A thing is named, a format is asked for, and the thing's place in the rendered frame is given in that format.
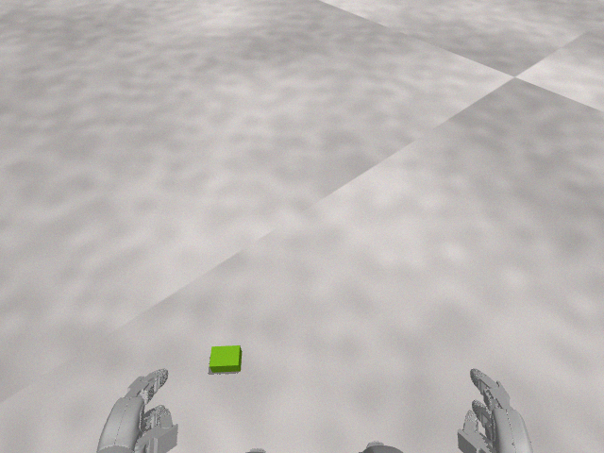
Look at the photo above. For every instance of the right robot hand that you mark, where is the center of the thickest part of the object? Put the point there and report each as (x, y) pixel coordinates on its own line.
(505, 428)

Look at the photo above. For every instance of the small box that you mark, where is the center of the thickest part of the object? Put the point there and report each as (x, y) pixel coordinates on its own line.
(225, 358)

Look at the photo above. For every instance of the left robot hand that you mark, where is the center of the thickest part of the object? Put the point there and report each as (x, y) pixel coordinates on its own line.
(128, 425)

